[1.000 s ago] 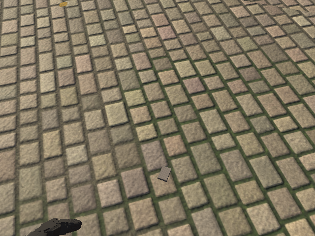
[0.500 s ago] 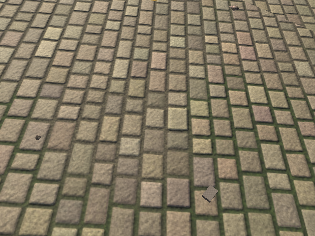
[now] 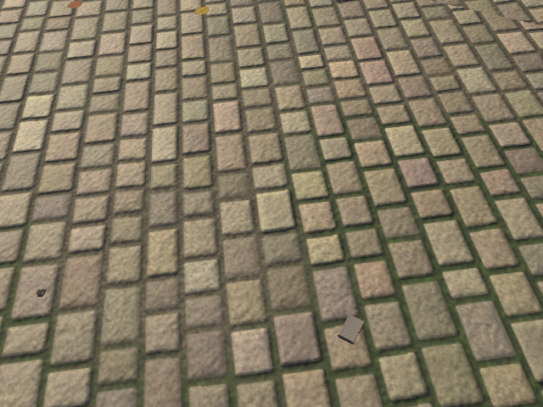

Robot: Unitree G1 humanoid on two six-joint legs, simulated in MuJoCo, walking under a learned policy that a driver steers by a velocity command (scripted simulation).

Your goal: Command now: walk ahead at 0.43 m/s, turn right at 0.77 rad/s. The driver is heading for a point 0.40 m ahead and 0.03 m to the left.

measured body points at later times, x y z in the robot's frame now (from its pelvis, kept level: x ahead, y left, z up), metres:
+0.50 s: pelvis +0.27 -0.08 -0.04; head +0.30 -0.10 +0.41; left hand +0.22 +0.16 -0.17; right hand +0.43 -0.33 -0.16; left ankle +0.43 -0.06 -0.74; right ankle -0.01 -0.13 -0.71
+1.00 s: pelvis +0.51 -0.12 -0.01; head +0.53 -0.12 +0.44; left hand +0.63 +0.15 -0.12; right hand +0.64 -0.38 -0.14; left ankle +0.43 -0.06 -0.74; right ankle +0.63 -0.23 -0.74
